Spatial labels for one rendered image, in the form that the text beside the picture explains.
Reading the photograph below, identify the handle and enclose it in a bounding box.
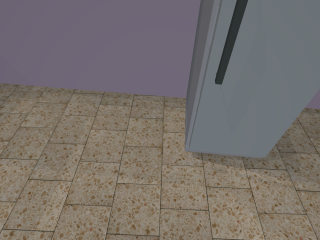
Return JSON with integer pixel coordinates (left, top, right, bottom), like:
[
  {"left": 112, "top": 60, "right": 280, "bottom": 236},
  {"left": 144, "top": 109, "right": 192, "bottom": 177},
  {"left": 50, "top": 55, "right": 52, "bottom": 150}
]
[{"left": 215, "top": 0, "right": 248, "bottom": 85}]

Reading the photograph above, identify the fridge door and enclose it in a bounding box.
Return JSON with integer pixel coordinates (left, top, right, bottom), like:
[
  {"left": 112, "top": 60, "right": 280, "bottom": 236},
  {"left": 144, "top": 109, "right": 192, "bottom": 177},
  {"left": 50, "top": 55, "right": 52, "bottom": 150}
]
[{"left": 189, "top": 0, "right": 320, "bottom": 157}]

